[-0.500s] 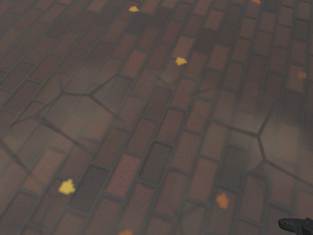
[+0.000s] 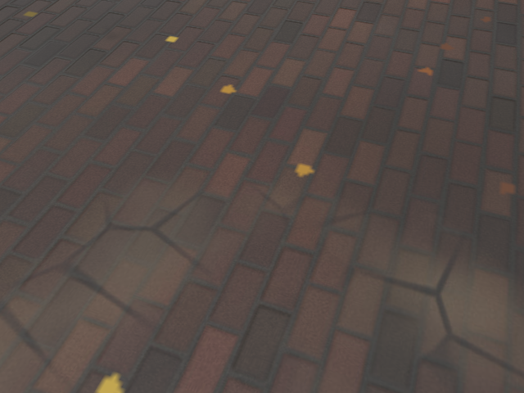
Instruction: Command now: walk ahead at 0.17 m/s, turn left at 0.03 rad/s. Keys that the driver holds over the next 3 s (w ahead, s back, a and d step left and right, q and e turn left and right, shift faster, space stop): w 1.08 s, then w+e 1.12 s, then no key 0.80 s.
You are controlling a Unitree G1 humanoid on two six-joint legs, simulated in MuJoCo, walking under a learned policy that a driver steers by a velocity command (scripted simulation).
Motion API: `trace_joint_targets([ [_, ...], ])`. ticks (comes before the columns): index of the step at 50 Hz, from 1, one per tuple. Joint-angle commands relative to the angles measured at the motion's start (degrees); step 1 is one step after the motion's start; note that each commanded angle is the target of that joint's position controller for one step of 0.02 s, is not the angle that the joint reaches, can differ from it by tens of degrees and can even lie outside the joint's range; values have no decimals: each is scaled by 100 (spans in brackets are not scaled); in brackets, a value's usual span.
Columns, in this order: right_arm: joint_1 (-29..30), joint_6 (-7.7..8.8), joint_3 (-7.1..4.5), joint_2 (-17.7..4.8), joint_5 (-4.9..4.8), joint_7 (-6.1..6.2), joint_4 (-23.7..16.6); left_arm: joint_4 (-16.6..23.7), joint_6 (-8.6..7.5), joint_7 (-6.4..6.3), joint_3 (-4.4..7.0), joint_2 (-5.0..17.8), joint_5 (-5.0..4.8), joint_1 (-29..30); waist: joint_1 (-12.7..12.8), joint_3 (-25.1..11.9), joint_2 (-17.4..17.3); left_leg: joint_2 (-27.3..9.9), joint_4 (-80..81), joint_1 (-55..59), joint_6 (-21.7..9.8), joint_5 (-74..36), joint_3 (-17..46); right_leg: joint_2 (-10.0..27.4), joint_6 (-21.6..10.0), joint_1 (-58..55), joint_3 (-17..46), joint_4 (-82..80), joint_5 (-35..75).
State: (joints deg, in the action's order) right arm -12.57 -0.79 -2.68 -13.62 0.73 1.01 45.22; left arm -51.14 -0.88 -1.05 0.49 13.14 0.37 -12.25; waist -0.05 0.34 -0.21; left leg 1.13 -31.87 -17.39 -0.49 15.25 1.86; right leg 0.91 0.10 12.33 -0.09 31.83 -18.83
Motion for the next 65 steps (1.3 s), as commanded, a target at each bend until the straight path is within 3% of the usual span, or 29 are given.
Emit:
trace_joint_targets([
  [1,375,201,-163,-470,-110,1,-370,177,-45,-64,317,1200,-89,-321,232,432,807,209,-597,-729,-113,1008,-456,1205,-903,218,1702,-1801,-2563],
  [4,498,446,-163,-431,-204,-92,-398,141,-150,-69,378,1235,-162,-304,206,795,942,-208,-762,-1172,-332,867,-245,1779,-1288,-29,2340,-2022,-1939],
  [7,-496,547,-268,-549,-195,-149,122,243,-157,7,354,1036,-218,209,-343,346,703,-12,484,1042,-435,-125,-391,1054,-831,736,1205,-1350,-605],
  [8,-1047,550,-382,-873,-171,-117,272,336,-197,23,277,768,-181,391,-555,131,77,-540,912,1762,-630,186,510,573,-507,1252,541,-242,78],
  [9,-1635,554,-543,-1473,-169,-133,377,569,-298,12,215,528,-125,494,-675,-133,-1485,-1641,1711,2683,-1294,681,2625,-225,-66,2370,-270,1637,-166],
  [10,-1731,604,-433,-1212,-119,-162,361,622,-395,5,281,804,-153,573,-712,-160,-1385,-2184,2045,2918,-1746,529,3719,-260,-41,3125,281,2856,-1270],
  [12,-1214,680,-296,-831,-75,-139,220,482,-505,104,317,852,-295,371,-374,60,-598,-1912,1919,2842,-1472,134,2675,253,-317,3581,530,3491,-569],
  [15,-1090,618,-163,-567,-72,-152,259,489,-503,223,343,739,-183,613,-269,214,-440,-1482,2166,2489,-1093,-1258,1477,559,-339,3389,292,2838,446],
  [20,-1210,527,-189,-867,-100,-31,391,769,-429,306,200,369,-115,1381,-358,434,-354,-1193,2486,1745,-1077,-1871,561,377,40,2880,-93,1098,1469],
  [25,-1454,545,-209,-950,-166,-4,654,1035,-443,356,185,516,-185,2008,-417,702,-499,-1369,2646,1583,-994,-1689,324,185,-77,2220,-95,-23,2248],
  [28,-1318,498,-255,-1024,-179,6,718,1053,-483,401,271,749,-173,1835,-142,492,-513,-1563,2143,2160,-829,-2849,219,90,-361,1890,-77,-231,1913],
  [30,-1172,410,-276,-1089,-130,16,704,757,-462,356,451,1043,-163,772,438,-244,-639,-1385,834,2192,-648,-4717,-6,-250,-611,472,-339,-185,1617],
  [31,-1159,373,-227,-997,-92,29,663,472,-429,298,573,1260,-161,-213,863,-832,-561,-1135,-402,1501,-469,-4510,-154,-100,-797,-967,-170,-78,1584],
  [32,-1724,420,-59,-448,-33,-20,536,332,-405,249,693,1775,-18,-1057,764,-1785,563,-477,-2661,-597,-145,-2245,-324,1398,-1555,-3270,2014,-89,825],
  [33,-1905,546,52,-147,-122,-60,660,232,-388,283,628,1564,-97,-1219,674,-2450,1528,293,-4130,-1711,2,1593,266,2159,-2064,-3843,4422,-1332,-498],
  [34,-1350,673,-114,-763,-290,-89,506,267,-409,297,507,1211,-154,-738,692,-1530,1106,-75,-4642,-2359,-139,1482,639,1937,-1749,-3146,4073,-1671,-1080],
  [35,-802,744,-153,-947,-385,-87,330,366,-423,282,452,1019,-125,-268,548,-791,769,-375,-4547,-2481,-248,996,441,1762,-1538,-2233,3227,-1790,-817],
  [36,-545,761,-158,-904,-316,-49,281,403,-460,295,411,901,-66,120,331,-322,308,-653,-4168,-2255,-259,508,318,1565,-1435,-1288,2570,-1969,-122],
  [38,-717,640,-193,-743,-180,-5,356,407,-535,318,351,676,43,432,-52,-167,441,-956,-3646,-1539,-249,61,377,1206,-1312,-324,1801,-2239,645],
  [41,-612,484,-163,-547,-144,13,315,260,-596,299,373,794,-12,280,-162,45,397,-1070,-3086,-1569,-105,-219,270,1120,-1442,148,1286,-2600,1012],
  [45,280,514,-145,-558,-67,-11,55,101,-554,162,413,1018,-47,-135,61,269,223,-1043,-1625,-2082,87,-1539,164,981,-1345,-91,803,-2718,1530],
  [52,1606,621,-15,-457,-170,-218,-323,-266,-400,103,423,1141,-146,-993,520,470,212,-664,78,-1964,31,-2112,-93,1128,-1169,-1047,470,-2402,1768],
  [56,1446,687,-89,-736,-173,-313,-399,-324,-254,73,476,1267,-162,-1022,210,265,410,-434,445,-1364,-241,-1176,-133,1389,-1001,-1640,688,-1652,2986],
  [58,-168,724,-336,-1241,-129,-241,46,-218,-219,73,404,1128,-118,-840,-596,-788,362,-402,457,1092,-574,-1266,-166,884,-734,-928,394,171,3886],
  [59,-1071,715,-479,-1807,12,-183,197,-25,-289,107,238,609,-47,-1189,-692,-1834,-533,-1848,299,3533,-1210,-1006,1648,203,-367,1087,29,2325,2129],
  [60,-1310,659,-443,-1684,-44,-205,303,-104,-396,120,132,290,-104,-1559,-608,-2508,-1540,-2610,1081,4368,-1640,0,3608,-403,-212,2388,418,3611,-1466],
  [61,-1081,653,-295,-1168,-72,-183,270,-65,-451,119,327,990,-288,-1055,-716,-1777,-1000,-2393,1334,3792,-1347,511,3195,-79,-278,2901,838,4146,-1341],
  [62,-588,661,-234,-992,-86,-160,200,82,-475,101,383,1130,-357,-634,-596,-994,-798,-2232,1509,2950,-1115,267,2354,201,-320,3087,670,4117,-775],
  [65,213,742,-130,-595,13,-185,194,48,-315,49,436,808,-250,-628,-87,-196,-654,-1686,2166,1248,-872,-632,909,683,-245,2286,631,3515,283],
])
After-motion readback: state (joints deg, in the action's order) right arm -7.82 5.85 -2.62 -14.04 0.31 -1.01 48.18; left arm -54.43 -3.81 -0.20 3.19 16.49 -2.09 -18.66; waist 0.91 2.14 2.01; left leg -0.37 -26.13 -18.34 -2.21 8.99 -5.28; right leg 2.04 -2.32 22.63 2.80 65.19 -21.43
